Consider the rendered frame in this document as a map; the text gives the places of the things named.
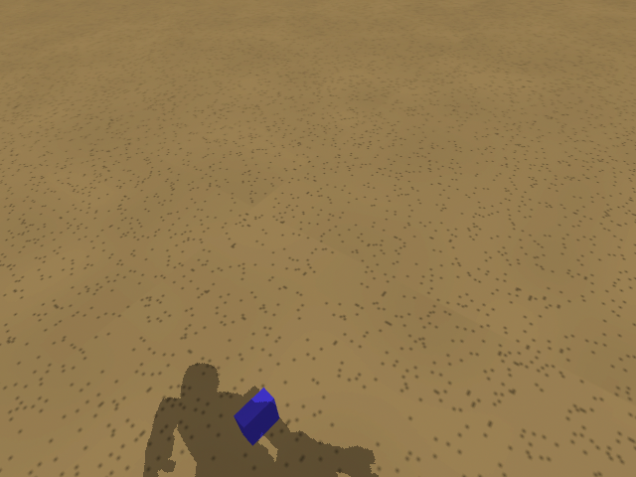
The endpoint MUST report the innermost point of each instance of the carton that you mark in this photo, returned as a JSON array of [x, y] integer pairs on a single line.
[[257, 416]]

